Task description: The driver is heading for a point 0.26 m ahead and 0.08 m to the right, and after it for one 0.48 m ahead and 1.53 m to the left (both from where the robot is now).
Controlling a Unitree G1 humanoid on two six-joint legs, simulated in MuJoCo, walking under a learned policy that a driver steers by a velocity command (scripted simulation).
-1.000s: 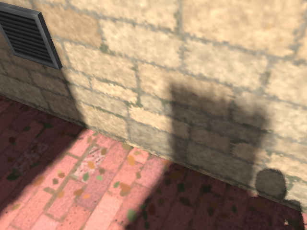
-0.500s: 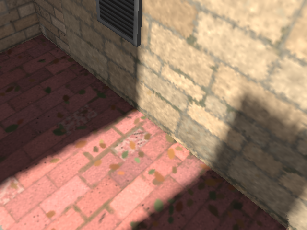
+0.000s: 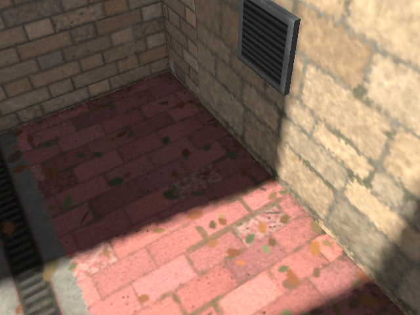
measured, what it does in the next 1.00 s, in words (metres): walks ahead, turning left: left foot, then right foot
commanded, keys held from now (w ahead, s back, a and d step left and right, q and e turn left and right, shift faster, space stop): w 0.14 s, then w+e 0.02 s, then w+q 0.84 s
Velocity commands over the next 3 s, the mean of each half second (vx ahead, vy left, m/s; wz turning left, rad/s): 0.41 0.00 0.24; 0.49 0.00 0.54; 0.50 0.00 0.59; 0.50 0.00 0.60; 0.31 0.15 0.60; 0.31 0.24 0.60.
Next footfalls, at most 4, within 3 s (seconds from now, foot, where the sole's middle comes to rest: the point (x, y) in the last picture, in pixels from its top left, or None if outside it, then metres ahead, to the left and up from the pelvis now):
0.08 left None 0.04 0.12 -0.78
0.50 right None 0.36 -0.08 -0.78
1.00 left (145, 304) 0.56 0.28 -0.78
1.48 right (159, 213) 0.91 0.28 -0.78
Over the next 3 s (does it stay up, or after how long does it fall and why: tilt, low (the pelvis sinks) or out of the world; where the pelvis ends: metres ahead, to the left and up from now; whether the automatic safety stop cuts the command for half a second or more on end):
stays up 0.81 0.84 -0.01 its command is cut before an obstacle after 2.2 s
